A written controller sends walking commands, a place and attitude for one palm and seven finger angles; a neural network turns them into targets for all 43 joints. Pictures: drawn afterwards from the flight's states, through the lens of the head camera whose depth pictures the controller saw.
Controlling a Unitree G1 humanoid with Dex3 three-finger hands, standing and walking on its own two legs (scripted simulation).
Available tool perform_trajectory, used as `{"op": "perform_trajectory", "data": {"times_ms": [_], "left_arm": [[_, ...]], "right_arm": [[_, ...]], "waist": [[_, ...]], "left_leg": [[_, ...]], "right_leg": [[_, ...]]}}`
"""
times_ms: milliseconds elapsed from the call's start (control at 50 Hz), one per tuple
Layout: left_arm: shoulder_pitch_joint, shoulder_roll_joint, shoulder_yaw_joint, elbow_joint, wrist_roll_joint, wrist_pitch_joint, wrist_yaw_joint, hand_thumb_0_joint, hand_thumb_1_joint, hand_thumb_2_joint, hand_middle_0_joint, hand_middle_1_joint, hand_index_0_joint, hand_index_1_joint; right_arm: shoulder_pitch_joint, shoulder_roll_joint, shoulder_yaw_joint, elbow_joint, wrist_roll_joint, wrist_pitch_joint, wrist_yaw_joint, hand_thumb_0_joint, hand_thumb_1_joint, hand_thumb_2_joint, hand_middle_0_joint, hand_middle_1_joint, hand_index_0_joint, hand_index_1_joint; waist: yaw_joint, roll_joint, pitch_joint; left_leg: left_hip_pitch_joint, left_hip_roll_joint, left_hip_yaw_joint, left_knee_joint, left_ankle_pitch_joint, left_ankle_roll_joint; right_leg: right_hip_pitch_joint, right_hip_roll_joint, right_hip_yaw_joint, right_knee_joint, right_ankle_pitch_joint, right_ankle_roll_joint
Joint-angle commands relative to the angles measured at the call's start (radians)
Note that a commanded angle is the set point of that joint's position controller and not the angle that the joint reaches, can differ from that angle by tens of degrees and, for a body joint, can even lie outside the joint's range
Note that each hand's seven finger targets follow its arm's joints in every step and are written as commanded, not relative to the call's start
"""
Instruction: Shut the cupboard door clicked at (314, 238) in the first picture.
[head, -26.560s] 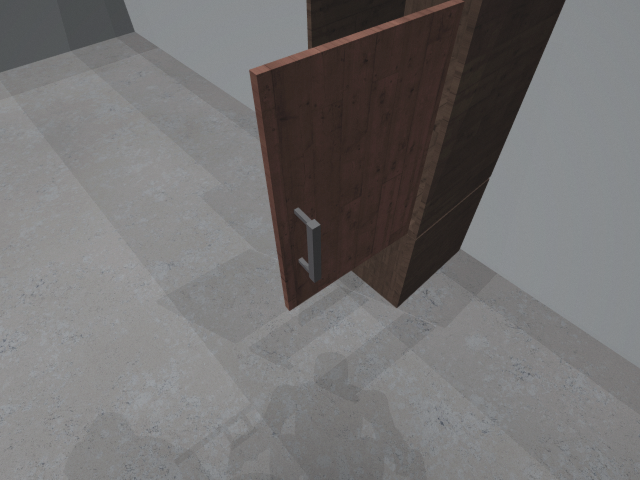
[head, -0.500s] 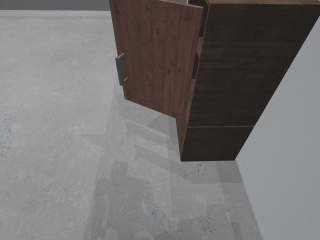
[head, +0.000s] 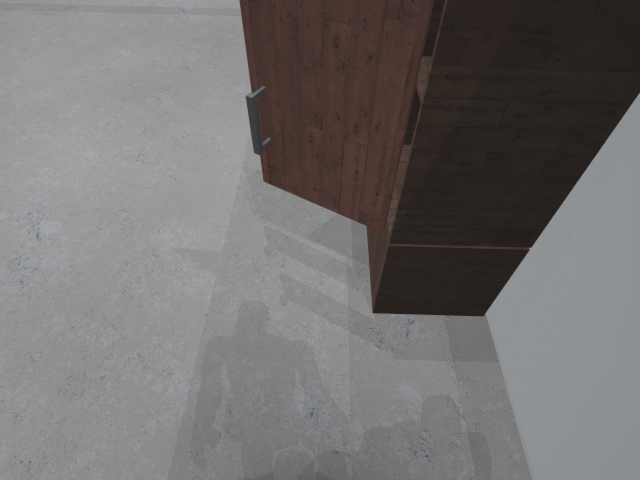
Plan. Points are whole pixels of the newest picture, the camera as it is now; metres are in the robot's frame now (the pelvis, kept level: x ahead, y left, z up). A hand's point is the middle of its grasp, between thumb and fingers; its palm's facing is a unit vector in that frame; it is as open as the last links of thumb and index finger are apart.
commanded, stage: walk to a spot facing it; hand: left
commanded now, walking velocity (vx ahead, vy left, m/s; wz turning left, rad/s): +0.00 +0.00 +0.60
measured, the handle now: (260, 121) +0.93 +0.19 -0.10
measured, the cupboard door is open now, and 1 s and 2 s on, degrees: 61 61 61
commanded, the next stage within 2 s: none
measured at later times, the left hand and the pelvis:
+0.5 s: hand out of the picture +0.08 +0.24 -0.15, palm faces +0.27 -0.92 -0.29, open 7.4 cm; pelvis +0.00 +0.00 +0.00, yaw +16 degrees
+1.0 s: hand out of the picture -0.08 +0.17 -0.19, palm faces +0.59 -0.77 -0.26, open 7.4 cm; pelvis +0.02 -0.02 -0.01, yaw +35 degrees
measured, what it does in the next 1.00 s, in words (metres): steps on the spot, turning left: right foot, then left foot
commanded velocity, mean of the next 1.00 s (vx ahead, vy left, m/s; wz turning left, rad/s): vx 0.00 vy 0.00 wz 0.60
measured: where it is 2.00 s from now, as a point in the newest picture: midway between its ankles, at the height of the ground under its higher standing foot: outside the picture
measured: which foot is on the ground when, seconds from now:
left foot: down 0.00-0.56, up 0.58-0.92, down 0.94-1.00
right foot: down 0.00-0.16, up 0.18-0.56, down 0.58-0.94, up 0.96-1.00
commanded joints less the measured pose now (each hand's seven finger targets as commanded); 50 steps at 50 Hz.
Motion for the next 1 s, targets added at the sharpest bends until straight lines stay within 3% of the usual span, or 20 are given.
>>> {"op": "perform_trajectory", "data": {"times_ms": [0, 40, 100, 120, 140, 200, 400, 500, 520, 540, 560, 580, 620, 680, 840, 880, 900, 920, 940, 980], "left_arm": [[0.068, 0.177, 0.057, -0.06, 0.021, 0.002, 0.013, 0.0, 0.9, 0.9, -0.2, -0.3, -0.2, -0.3], [0.023, 0.199, 0.07, -0.088, 0.025, 0.0, 0.014, 0.0, 0.9, 0.9, -0.2, -0.3, -0.2, -0.3], [-0.018, 0.228, 0.08, -0.125, 0.009, -0.001, 0.005, 0.0, 0.9, 0.9, -0.2, -0.3, -0.2, -0.3], [0.001, 0.19, 0.079, -0.142, 0.001, 0.004, 0.0, 0.0, 0.9, 0.9, -0.2, -0.3, -0.2, -0.3], [-0.002, 0.139, 0.06, -0.176, -0.009, 0.009, -0.004, 0.0, 0.9, 0.9, -0.2, -0.3, -0.2, -0.3], [-0.103, 0.154, 0.07, -0.207, 0.01, 0.03, -0.004, 0.0, 0.9, 0.9, -0.2, -0.3, -0.2, -0.3], [-0.133, 0.147, 0.06, -0.267, 0.011, 0.026, -0.02, 0.0, 0.9, 0.9, -0.2, -0.3, -0.2, -0.3], [-0.018, 0.184, 0.069, -0.257, 0.005, 0.019, -0.014, 0.0, 0.9, 0.9, -0.2, -0.3, -0.2, -0.3], [0.019, 0.244, 0.079, -0.259, 0.013, 0.008, -0.009, 0.0, 0.9, 0.9, -0.2, -0.3, -0.2, -0.3], [-0.001, 0.335, 0.098, -0.272, 0.029, 0.0, -0.002, 0.0, 0.9, 0.9, -0.2, -0.3, -0.2, -0.3], [-0.059, 0.336, 0.086, -0.284, 0.024, 0.005, 0.002, 0.0, 0.9, 0.9, -0.2, -0.3, -0.2, -0.3], [-0.126, 0.295, 0.07, -0.303, 0.021, 0.004, 0.001, 0.0, 0.9, 0.9, -0.2, -0.3, -0.2, -0.3], [-0.174, 0.227, 0.065, -0.311, 0.016, -0.006, 0.005, 0.0, 0.9, 0.9, -0.2, -0.3, -0.2, -0.3], [-0.095, 0.227, 0.064, -0.292, 0.015, -0.014, 0.004, 0.0, 0.9, 0.9, -0.2, -0.3, -0.2, -0.3], [0.027, 0.285, 0.09, -0.255, 0.021, -0.006, 0.0, 0.0, 0.9, 0.9, -0.2, -0.3, -0.2, -0.3], [0.005, 0.283, 0.09, -0.259, 0.011, -0.006, -0.005, 0.0, 0.9, 0.9, -0.2, -0.3, -0.2, -0.3], [0.003, 0.259, 0.083, -0.272, 0.002, -0.004, -0.009, 0.0, 0.9, 0.9, -0.2, -0.3, -0.2, -0.3], [-0.013, 0.183, 0.06, -0.306, -0.003, -0.003, -0.017, 0.0, 0.9, 0.9, -0.2, -0.3, -0.2, -0.3], [-0.084, 0.182, 0.049, -0.337, 0.004, 0.011, -0.01, 0.0, 0.9, 0.9, -0.2, -0.3, -0.2, -0.3], [-0.13, 0.191, 0.061, -0.33, 0.007, 0.023, -0.007, 0.0, 0.9, 0.9, -0.2, -0.3, -0.2, -0.3]], "right_arm": [[-0.064, -0.092, -0.043, -0.107, -0.002, -0.002, -0.001, 0.0, -0.9, -0.9, 0.2, 0.3, 0.2, 0.3], [-0.071, -0.087, -0.043, -0.132, 0.003, -0.004, 0.005, 0.0, -0.9, -0.9, 0.2, 0.3, 0.2, 0.3], [0.053, -0.103, -0.043, -0.117, -0.007, -0.015, 0.012, 0.0, -0.9, -0.9, 0.2, 0.3, 0.2, 0.3], [0.12, -0.163, -0.055, -0.109, -0.015, -0.026, 0.012, 0.0, -0.9, -0.9, 0.2, 0.3, 0.2, 0.3], [0.165, -0.253, -0.073, -0.108, -0.018, -0.029, 0.003, 0.0, -0.9, -0.9, 0.2, 0.3, 0.2, 0.3], [0.054, -0.246, -0.074, -0.157, -0.022, -0.021, -0.006, 0.0, -0.9, -0.9, 0.2, 0.3, 0.2, 0.3], [-0.017, -0.265, -0.09, -0.209, -0.024, -0.02, 0.001, 0.0, -0.9, -0.9, 0.2, 0.3, 0.2, 0.3], [-0.099, -0.25, -0.104, -0.256, -0.013, -0.005, 0.011, 0.0, -0.9, -0.9, 0.2, 0.3, 0.2, 0.3], [-0.1, -0.217, -0.101, -0.267, -0.002, -0.004, 0.017, 0.0, -0.9, -0.9, 0.2, 0.3, 0.2, 0.3], [-0.078, -0.141, -0.095, -0.282, 0.005, -0.006, 0.02, 0.0, -0.9, -0.9, 0.2, 0.3, 0.2, 0.3], [-0.097, -0.181, -0.101, -0.283, -0.01, -0.005, 0.023, 0.0, -0.9, -0.9, 0.2, 0.3, 0.2, 0.3], [-0.062, -0.174, -0.099, -0.281, -0.015, 0.001, 0.033, 0.0, -0.9, -0.9, 0.2, 0.3, 0.2, 0.3], [-0.045, -0.162, -0.097, -0.253, -0.012, 0.008, 0.036, 0.0, -0.9, -0.9, 0.2, 0.3, 0.2, 0.3], [-0.102, -0.152, -0.08, -0.274, -0.003, 0.007, 0.047, 0.0, -0.9, -0.9, 0.2, 0.3, 0.2, 0.3], [-0.182, -0.135, -0.056, -0.303, 0.003, -0.006, 0.05, 0.0, -0.9, -0.9, 0.2, 0.3, 0.2, 0.3], [-0.092, -0.164, -0.063, -0.279, -0.003, -0.015, 0.046, 0.0, -0.9, -0.9, 0.2, 0.3, 0.2, 0.3], [-0.014, -0.227, -0.079, -0.26, -0.009, -0.024, 0.044, 0.0, -0.9, -0.9, 0.2, 0.3, 0.2, 0.3], [0.06, -0.336, -0.109, -0.248, -0.012, -0.029, 0.037, 0.0, -0.9, -0.9, 0.2, 0.3, 0.2, 0.3], [0.117, -0.365, -0.111, -0.223, -0.003, -0.018, 0.027, 0.0, -0.9, -0.9, 0.2, 0.3, 0.2, 0.3], [0.031, -0.307, -0.093, -0.244, -0.011, -0.021, 0.008, 0.0, -0.9, -0.9, 0.2, 0.3, 0.2, 0.3]], "waist": [[0.04, -0.163, 0.053], [0.024, -0.148, 0.065], [-0.041, -0.062, -0.026], [-0.057, 0.152, -0.071], [-0.057, 0.378, -0.102], [-0.037, 0.174, -0.04], [-0.012, 0.154, -0.126], [0.05, 0.154, -0.14], [0.07, 0.041, -0.147], [0.064, -0.258, -0.132], [0.051, -0.238, -0.076], [0.005, -0.142, -0.045], [-0.03, -0.2, -0.055], [0.0, -0.208, -0.068], [0.055, -0.22, -0.102], [-0.002, -0.167, -0.144], [-0.044, -0.023, -0.208], [-0.078, 0.28, -0.251], [-0.105, 0.245, -0.257], [-0.075, 0.241, -0.162]], "left_leg": [[-0.189, 0.01, -0.027, 0.362, -0.259, -0.01], [-0.198, 0.039, -0.034, 0.307, -0.288, -0.015], [0.047, -0.003, 0.021, -0.012, 0.054, -0.005], [0.176, 0.115, -0.182, -0.129, 0.394, 0.06], [0.251, 0.358, -0.521, -0.199, 0.821, 0.213], [0.027, 0.302, -0.481, -0.301, 0.107, 0.199], [0.106, 0.167, -0.397, -0.244, 0.209, 0.159], [-0.08, 0.081, -0.398, -0.166, 0.109, 0.094], [-0.189, 0.012, -0.348, -0.055, -0.014, 0.041], [-0.349, -0.13, -0.155, 0.208, -0.229, -0.046], [-0.321, -0.095, -0.139, 0.473, -0.345, -0.043], [-0.302, -0.066, -0.16, 0.602, -0.284, -0.034], [-0.332, -0.029, -0.124, 0.681, -0.209, -0.056], [-0.307, -0.019, -0.047, 0.541, -0.18, -0.072], [-0.133, -0.029, 0.055, 0.118, -0.164, -0.039], [0.066, -0.044, 0.056, -0.069, 0.016, -0.02], [0.284, 0.057, -0.049, -0.132, 0.298, 0.019], [0.468, 0.346, -0.415, -0.134, 0.74, 0.163], [0.439, 0.414, -0.448, -0.128, 0.915, 0.25], [0.278, 0.315, -0.353, -0.167, 0.625, 0.219]], "right_leg": [[-0.015, -0.379, 0.198, -0.111, 0.695, -0.175], [0.009, -0.389, 0.148, -0.054, 0.786, -0.172], [-0.051, -0.296, 0.005, 0.202, 0.761, -0.049], [-0.202, -0.195, -0.051, 0.412, 0.469, 0.027], [-0.41, -0.061, -0.029, 0.635, -0.251, 0.086], [-0.404, -0.105, 0.115, 0.704, -0.161, 0.061], [-0.354, -0.038, 0.088, 0.386, -0.054, 0.099], [-0.052, -0.002, 0.062, 0.018, 0.095, 0.087], [0.06, -0.106, 0.169, -0.143, 0.087, 0.06], [0.093, -0.395, 0.483, -0.258, 0.04, -0.048], [-0.089, -0.513, 0.514, -0.252, 0.143, -0.118], [-0.165, -0.456, 0.396, -0.227, 0.149, -0.13], [-0.092, -0.353, 0.269, -0.132, 0.447, -0.103], [0.025, -0.308, 0.107, -0.054, 0.755, -0.08], [0.112, -0.356, 0.044, 0.048, 0.864, -0.066], [0.017, -0.33, -0.016, 0.177, 0.804, -0.012], [-0.15, -0.288, -0.066, 0.344, 0.588, 0.04], [-0.453, -0.134, -0.078, 0.574, -0.167, 0.112], [-0.504, -0.125, 0.042, 0.673, -0.311, 0.102], [-0.498, -0.144, 0.084, 0.69, -0.203, 0.1]]}}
